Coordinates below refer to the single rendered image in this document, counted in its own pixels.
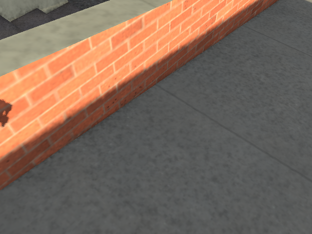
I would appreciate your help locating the stairs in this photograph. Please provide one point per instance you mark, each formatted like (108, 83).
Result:
(33, 19)

